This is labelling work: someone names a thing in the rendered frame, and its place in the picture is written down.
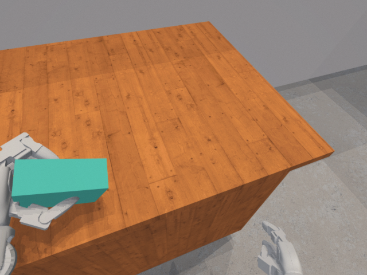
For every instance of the sponge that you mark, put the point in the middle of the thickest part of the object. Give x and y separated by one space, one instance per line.
47 182

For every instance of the robot right hand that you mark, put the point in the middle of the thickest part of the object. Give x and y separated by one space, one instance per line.
282 259

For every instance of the robot left hand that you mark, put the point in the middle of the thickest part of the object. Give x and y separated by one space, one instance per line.
40 217

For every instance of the robot left forearm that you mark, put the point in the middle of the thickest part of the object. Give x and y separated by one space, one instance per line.
8 253

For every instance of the table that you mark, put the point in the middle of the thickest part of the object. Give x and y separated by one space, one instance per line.
196 140

